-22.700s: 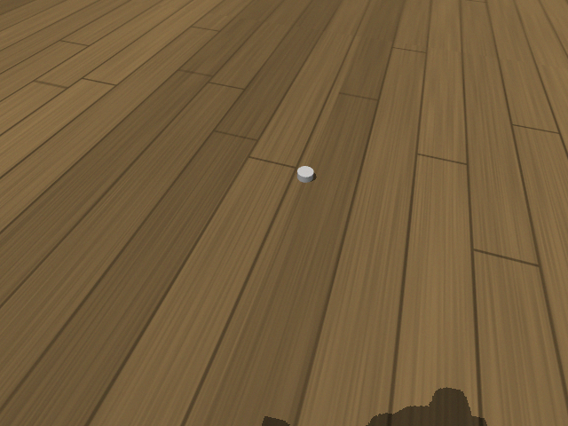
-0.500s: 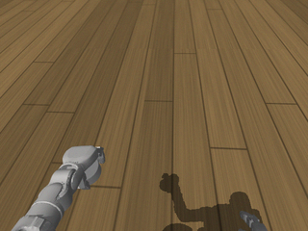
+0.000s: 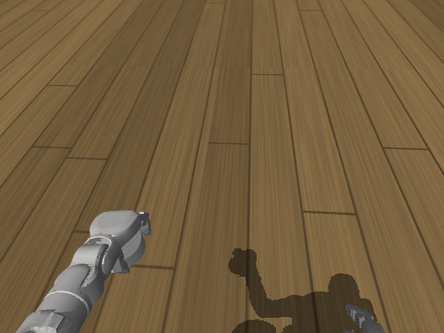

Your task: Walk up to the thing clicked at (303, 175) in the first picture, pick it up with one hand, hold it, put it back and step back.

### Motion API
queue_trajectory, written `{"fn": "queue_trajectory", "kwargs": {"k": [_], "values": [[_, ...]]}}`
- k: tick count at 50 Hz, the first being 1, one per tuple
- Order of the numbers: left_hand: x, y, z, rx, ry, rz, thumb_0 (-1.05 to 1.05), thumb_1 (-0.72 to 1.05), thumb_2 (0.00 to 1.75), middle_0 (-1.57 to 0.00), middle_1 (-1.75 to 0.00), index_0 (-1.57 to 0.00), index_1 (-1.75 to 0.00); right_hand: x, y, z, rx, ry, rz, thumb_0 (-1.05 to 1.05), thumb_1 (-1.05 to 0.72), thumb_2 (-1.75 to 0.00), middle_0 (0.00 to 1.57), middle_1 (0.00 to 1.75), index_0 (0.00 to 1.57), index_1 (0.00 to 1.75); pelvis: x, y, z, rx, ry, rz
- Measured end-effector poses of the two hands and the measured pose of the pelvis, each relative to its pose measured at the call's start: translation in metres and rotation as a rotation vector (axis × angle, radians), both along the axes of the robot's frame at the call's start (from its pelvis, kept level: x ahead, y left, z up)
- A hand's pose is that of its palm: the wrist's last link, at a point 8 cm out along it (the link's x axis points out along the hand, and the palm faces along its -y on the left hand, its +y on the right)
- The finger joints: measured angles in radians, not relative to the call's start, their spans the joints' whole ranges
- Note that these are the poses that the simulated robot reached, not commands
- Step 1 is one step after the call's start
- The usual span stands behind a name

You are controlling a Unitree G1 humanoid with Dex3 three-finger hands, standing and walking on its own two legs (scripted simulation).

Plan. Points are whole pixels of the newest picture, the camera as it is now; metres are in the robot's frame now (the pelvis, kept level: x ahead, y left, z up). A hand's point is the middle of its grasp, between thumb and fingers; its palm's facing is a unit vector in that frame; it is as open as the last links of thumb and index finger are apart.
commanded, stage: hold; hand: left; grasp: from above
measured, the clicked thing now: (123, 245) +0.30 +0.24 -0.07
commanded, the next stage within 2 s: crouch in 0.04 s
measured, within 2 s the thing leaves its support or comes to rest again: neither
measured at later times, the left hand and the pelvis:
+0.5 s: hand (131, 259) +0.29 +0.22 -0.10, palm faces -0.47 -0.02 -0.88, open 9.8 cm; pelvis +0.00 +0.00 -0.01, yaw +1 degrees
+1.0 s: hand (161, 266) +0.37 +0.22 -0.35, palm faces -0.43 +0.03 -0.90, open 9.7 cm; pelvis -0.06 +0.01 -0.22, yaw +0 degrees
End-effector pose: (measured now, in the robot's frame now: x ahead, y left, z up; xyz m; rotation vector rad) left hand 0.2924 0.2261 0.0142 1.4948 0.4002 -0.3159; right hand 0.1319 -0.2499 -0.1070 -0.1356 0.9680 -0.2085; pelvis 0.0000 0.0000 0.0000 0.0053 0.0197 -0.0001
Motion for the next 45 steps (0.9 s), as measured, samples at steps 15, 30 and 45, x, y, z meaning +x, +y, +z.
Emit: {"fn": "queue_trajectory", "kwargs": {"k": [15, 30, 45], "values": [[0.004, -0.003, -0.006, -0.002, -0.005, -0.003, 0.03, -0.05, 0.62, -0.47, -0.72, -0.66, -0.76, 0.003, 0.001, 0.0, 0.002, 0.005, -0.005, 0.01, -0.9, -0.9, 0.2, 0.3, 0.2, 0.3, 0.004, 0.001, 0.0, -0.001, 0.006, 0.003], [0.017, -0.001, -0.103, 0.063, 0.01, -0.035, 0.02, -0.04, 0.57, -0.5, -0.7, -0.69, -0.72, -0.042, -0.022, -0.043, -0.081, 0.149, 0.009, 0.0, -0.9, -0.9, 0.2, 0.3, 0.2, 0.3, -0.015, 0.0, -0.044, -0.017, 0.207, 0.024], [0.071, -0.008, -0.254, 0.085, -0.042, -0.032, 0.0, -0.04, 0.54, -0.53, -0.67, -0.73, -0.69, -0.142, -0.024, -0.182, -0.137, 0.364, -0.076, 0.0, -0.9, -0.9, 0.2, 0.3, 0.2, 0.3, -0.049, 0.008, -0.179, -0.047, 0.495, 0.02]]}}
